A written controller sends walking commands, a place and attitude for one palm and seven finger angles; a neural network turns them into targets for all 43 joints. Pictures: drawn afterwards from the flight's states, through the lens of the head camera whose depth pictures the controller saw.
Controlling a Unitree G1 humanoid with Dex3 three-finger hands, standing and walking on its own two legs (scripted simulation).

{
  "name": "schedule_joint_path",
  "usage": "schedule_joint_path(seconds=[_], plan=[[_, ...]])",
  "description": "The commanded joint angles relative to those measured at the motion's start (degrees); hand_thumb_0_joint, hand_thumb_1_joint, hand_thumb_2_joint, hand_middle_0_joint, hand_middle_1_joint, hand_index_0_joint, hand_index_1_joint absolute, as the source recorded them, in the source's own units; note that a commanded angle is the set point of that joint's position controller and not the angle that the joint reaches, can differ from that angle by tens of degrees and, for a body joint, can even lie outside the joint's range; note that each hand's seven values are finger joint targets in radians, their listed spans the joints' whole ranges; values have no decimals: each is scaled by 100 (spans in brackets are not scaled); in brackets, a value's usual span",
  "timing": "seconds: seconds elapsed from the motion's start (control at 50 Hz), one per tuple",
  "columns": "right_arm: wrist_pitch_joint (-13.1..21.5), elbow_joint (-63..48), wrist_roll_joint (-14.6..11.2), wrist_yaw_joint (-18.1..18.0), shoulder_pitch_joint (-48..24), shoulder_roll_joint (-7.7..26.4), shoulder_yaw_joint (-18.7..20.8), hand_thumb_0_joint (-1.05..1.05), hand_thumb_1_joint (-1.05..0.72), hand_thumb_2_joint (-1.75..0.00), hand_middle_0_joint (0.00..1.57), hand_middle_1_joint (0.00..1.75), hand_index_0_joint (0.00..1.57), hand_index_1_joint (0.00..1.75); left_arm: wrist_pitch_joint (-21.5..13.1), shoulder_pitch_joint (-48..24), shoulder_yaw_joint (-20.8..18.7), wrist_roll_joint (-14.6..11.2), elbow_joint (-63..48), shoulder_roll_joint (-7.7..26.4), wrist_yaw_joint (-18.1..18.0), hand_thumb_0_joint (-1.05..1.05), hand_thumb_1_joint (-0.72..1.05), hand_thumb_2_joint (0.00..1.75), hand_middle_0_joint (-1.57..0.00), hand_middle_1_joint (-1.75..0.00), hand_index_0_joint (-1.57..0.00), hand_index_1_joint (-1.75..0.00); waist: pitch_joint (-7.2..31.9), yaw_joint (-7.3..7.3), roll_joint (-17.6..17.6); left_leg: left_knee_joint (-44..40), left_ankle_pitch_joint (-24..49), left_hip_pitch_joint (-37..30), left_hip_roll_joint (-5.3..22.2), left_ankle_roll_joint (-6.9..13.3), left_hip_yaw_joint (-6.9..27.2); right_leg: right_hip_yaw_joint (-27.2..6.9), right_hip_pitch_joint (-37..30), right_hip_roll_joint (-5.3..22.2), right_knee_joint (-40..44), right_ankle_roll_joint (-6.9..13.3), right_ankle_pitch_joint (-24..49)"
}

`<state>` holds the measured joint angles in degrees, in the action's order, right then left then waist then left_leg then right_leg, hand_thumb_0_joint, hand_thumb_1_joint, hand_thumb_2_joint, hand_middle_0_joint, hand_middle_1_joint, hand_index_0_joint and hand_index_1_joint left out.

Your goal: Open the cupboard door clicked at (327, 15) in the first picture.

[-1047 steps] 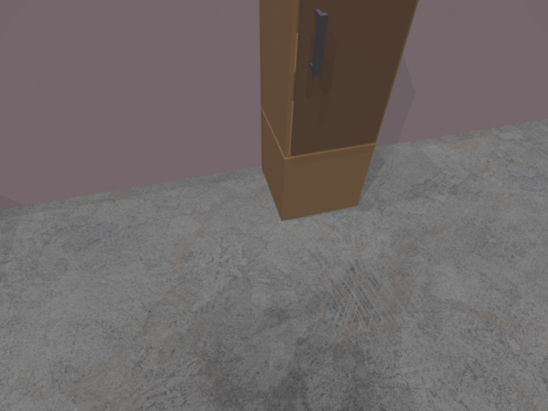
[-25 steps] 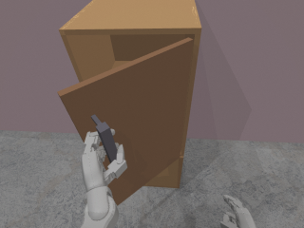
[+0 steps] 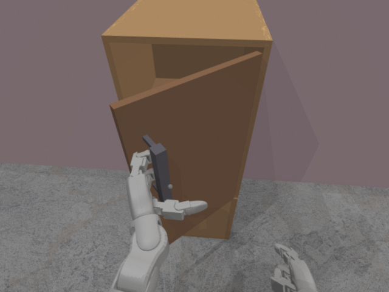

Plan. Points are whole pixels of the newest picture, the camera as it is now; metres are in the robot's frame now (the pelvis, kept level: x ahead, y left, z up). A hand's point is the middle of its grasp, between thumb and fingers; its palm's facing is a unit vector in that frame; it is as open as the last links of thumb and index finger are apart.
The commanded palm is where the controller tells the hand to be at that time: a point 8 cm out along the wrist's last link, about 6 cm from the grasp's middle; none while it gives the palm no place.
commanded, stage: open thumb and fingers to let go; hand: left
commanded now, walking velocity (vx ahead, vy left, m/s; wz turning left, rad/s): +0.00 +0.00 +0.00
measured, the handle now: (157, 171) +0.33 +0.11 +0.09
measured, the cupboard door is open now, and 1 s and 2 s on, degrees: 42 43 43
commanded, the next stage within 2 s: slide the hand sideways off the handle in 0.22 s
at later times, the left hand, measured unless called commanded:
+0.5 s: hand (166, 198) +0.27 +0.08 +0.10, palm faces -0.04 -1.00 -0.06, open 16.1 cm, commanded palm +0.24 +0.11 +0.09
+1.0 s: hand (158, 214) +0.24 +0.09 +0.09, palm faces -0.02 -1.00 -0.01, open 16.3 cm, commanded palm +0.20 +0.15 +0.09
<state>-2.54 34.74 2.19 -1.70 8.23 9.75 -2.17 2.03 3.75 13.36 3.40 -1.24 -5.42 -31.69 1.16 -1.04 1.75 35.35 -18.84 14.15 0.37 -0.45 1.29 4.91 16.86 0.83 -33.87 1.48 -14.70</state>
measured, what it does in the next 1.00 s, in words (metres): stands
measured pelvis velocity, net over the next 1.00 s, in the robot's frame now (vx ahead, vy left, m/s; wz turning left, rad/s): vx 0.03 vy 0.00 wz -0.02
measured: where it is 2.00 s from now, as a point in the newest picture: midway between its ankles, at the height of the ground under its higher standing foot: outside the picture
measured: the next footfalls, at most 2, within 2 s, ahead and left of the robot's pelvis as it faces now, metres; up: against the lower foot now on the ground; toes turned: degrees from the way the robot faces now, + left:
none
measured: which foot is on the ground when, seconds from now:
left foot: down 0.00-1.00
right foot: down 0.00-1.00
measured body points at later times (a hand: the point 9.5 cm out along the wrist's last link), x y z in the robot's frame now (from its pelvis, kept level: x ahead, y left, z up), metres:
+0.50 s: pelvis -0.01 +0.02 -0.01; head -0.02 +0.01 +0.44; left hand +0.26 +0.13 +0.10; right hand +0.18 -0.19 -0.09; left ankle +0.00 +0.12 -0.73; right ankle +0.04 -0.10 -0.73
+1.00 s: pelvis +0.03 +0.00 -0.01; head +0.03 -0.02 +0.44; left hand +0.23 +0.14 +0.10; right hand +0.21 -0.22 -0.08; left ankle +0.00 +0.12 -0.73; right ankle +0.04 -0.10 -0.73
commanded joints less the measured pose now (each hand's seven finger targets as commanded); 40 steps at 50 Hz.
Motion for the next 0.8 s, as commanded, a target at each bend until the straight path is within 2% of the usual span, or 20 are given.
schedule_joint_path(seconds=[0.0,0.04,0.18,0.24,0.3,0.32,0.34,0.36,0.38,0.4,0.44,0.46,0.48,0.54,0.62,0.64,0.72,0.74,0.76,0.78], plan=[[198,-990,12,67,-923,440,182,0,-90,-90,20,30,20,30,-223,-1585,176,192,-1237,-606,-123,0,-50,30,-22,-75,-22,-75,751,-34,-393,-588,471,109,-68,93,11,-110,-208,36,566,93,-217],[147,-1013,-9,121,-959,440,187,0,-90,-90,20,30,20,30,-152,-1495,243,206,-1287,-665,-160,0,-50,30,-21,-65,-21,-65,810,-91,-162,-608,547,161,-46,44,38,-49,-221,2,406,131,-94],[-1,-1005,-13,204,-1101,450,179,0,-90,-90,20,30,20,30,58,-1661,359,154,-1371,-846,-308,0,-50,30,-15,-30,-15,-30,823,-96,-389,-525,562,291,-1,14,80,24,-92,-44,223,138,-98],[-34,-964,-14,229,-1154,444,172,0,-90,-90,20,30,20,30,157,-1722,367,175,-1272,-896,-389,0,-50,30,-15,-30,-15,-30,766,-121,-332,-514,442,356,3,-7,119,39,-8,-52,182,149,-208],[-39,-954,-17,218,-1181,450,172,0,-90,-90,20,30,20,30,194,-1975,368,172,-1306,-891,-418,0,-50,30,-15,-30,-15,-30,819,-61,-374,-449,296,380,-25,18,85,-2,69,-38,202,132,-358],[-54,-835,-26,224,-492,654,202,0,-90,-90,20,30,20,30,-89,-1754,1534,661,-1323,-388,857,0,-50,30,-15,-30,-15,-30,403,519,-734,-382,466,116,18,136,117,-227,294,3,250,104,21],[-62,-1044,-116,146,-393,649,242,0,-90,-90,20,30,20,30,-374,-2016,1030,419,-1674,111,1569,0,-50,30,-15,-30,-15,-30,951,341,-481,-352,560,144,1,156,62,-210,115,13,129,142,240],[18,-1173,-123,63,-419,618,185,0,-90,-90,20,30,20,30,-577,-2089,1010,304,-1805,266,2083,0,-50,30,-15,-30,-15,-30,1089,279,-315,-319,570,78,-42,197,33,-211,21,17,67,132,339],[109,-1215,-173,7,-371,616,154,0,-90,-90,20,30,20,30,-702,-2152,980,122,-1810,340,2510,0,-50,30,-15,-30,-15,-30,1059,341,-204,-306,517,50,-46,197,64,-200,83,14,62,136,296],[213,-1300,-221,-35,-369,633,113,0,-90,-90,20,30,20,30,-756,-2007,928,-100,-1705,377,2897,0,-50,30,-15,-30,-15,-30,923,309,-237,-329,354,153,-57,200,92,-188,106,4,60,129,158],[420,-1423,-312,-93,-466,610,37,0,-90,-90,20,30,20,30,-717,-1761,650,-616,-1631,289,3189,0,-50,30,-15,-30,-15,-30,684,244,-216,-423,-64,326,-54,173,151,-143,165,-24,147,102,-270],[512,-1436,-339,-104,-477,617,31,0,-90,-90,20,30,20,30,-672,-1589,516,-807,-1617,224,3193,0,-50,30,-15,-30,-15,-30,598,226,-345,-459,-181,389,-43,155,175,-108,203,-34,180,72,-384],[589,-1458,-346,-104,-483,634,38,0,-90,-90,20,30,20,30,-618,-1356,283,-924,-1673,312,3141,0,-50,30,-15,-30,-15,-30,681,118,-421,-488,-214,447,-49,130,176,-101,128,-35,191,57,-440],[765,-1520,-346,-15,-446,640,65,0,-90,-90,20,30,20,30,-522,-647,4,-906,-2025,498,2908,0,-50,30,-15,-30,-15,-30,833,-47,-277,-499,81,447,-38,85,131,-75,-28,-26,122,59,-238],[854,-1635,-301,106,-345,656,98,0,-90,-90,20,30,20,30,-527,0,18,-668,-2490,591,2735,0,-50,30,-15,-30,-15,-30,763,-52,-408,-405,345,490,-14,108,36,-118,-21,-30,89,44,11],[854,-1642,-289,115,-333,673,108,0,-90,-90,20,30,20,30,-524,304,-146,-645,-2480,775,2709,0,-50,30,-15,-30,-15,-30,718,-110,-419,-403,383,556,-8,112,26,-130,-82,-27,97,49,40],[834,-1691,-258,78,-309,671,91,0,-90,-90,20,30,20,30,-525,516,-512,-598,-2733,1092,2695,0,-50,30,-15,-30,-15,-30,613,-79,-463,-313,291,642,-55,147,-97,-261,-91,-9,180,18,-8],[829,-1711,-253,73,-313,674,110,0,-90,-90,20,30,20,30,-540,770,-595,-590,-2816,1168,2711,0,-50,30,-15,-30,-15,-30,669,-138,-394,-293,383,617,-56,149,-119,-262,-170,-11,163,27,83],[836,-1759,-256,76,-309,653,88,0,-90,-90,20,30,20,30,-550,910,-517,-618,-2927,1077,2741,0,-50,30,-15,-30,-15,-30,636,-114,-236,-262,417,619,-69,152,-151,-267,-139,2,142,19,163],[854,-1769,-255,74,-244,649,86,0,-90,-90,20,30,20,30,-584,887,-497,-649,-3035,1051,2763,0,-50,30,-15,-30,-15,-30,678,-70,-326,-227,479,601,-67,153,-146,-248,-128,-10,113,8,270]])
